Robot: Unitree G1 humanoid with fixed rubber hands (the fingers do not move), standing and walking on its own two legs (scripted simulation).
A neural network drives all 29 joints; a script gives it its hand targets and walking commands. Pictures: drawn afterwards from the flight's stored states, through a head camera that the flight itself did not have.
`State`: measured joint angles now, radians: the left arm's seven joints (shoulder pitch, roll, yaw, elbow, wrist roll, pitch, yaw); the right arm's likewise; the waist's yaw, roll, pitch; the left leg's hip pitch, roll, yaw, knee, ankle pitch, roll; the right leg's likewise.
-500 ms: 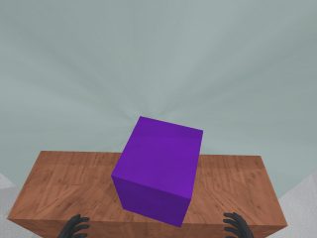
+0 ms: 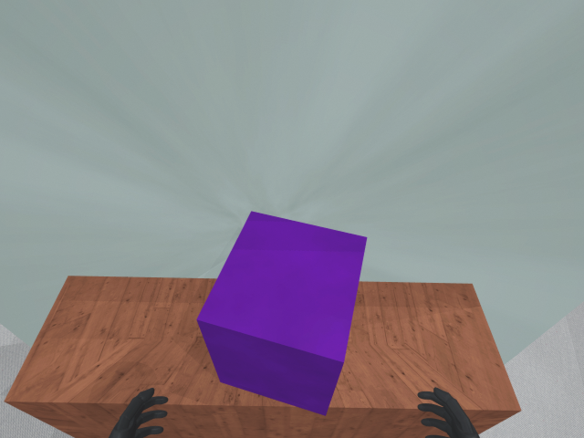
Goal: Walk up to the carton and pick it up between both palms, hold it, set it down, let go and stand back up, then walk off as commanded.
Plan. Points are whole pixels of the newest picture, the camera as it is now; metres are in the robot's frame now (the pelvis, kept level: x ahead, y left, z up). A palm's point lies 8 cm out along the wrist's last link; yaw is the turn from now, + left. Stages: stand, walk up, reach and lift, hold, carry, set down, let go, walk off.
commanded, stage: let go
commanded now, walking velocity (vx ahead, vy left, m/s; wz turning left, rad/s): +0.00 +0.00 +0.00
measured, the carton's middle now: (288, 314) +0.36 +0.01 -0.10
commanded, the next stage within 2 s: stand in 0.20 s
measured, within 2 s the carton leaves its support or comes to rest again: neither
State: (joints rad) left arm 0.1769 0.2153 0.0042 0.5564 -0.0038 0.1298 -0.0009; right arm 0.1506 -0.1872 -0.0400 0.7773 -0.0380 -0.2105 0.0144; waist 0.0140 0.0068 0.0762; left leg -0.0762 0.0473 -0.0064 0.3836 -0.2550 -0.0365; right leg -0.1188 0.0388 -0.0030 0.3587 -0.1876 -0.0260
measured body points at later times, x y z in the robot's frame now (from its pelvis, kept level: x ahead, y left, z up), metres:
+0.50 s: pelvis -0.01 +0.01 +0.00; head -0.01 +0.02 +0.45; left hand +0.11 +0.32 -0.10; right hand +0.11 -0.29 -0.11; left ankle -0.03 +0.14 -0.75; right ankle +0.01 -0.10 -0.75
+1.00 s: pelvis -0.02 +0.03 +0.00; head -0.01 +0.03 +0.45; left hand +0.04 +0.34 -0.12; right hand +0.09 -0.27 -0.12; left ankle -0.03 +0.14 -0.75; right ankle +0.01 -0.10 -0.75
